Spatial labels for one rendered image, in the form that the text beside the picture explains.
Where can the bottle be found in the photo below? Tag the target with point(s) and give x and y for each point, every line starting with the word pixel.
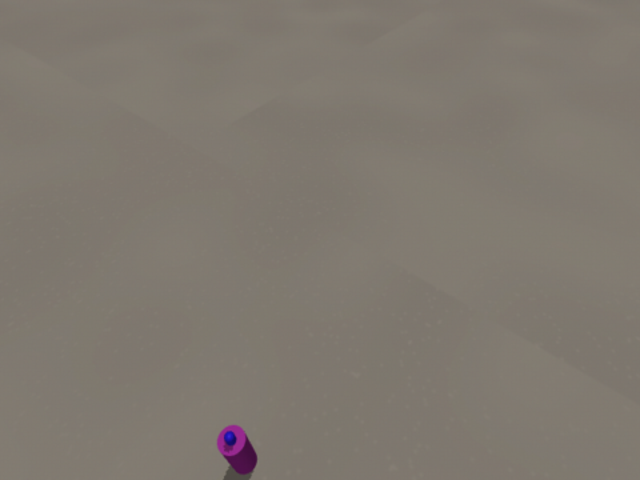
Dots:
pixel 234 445

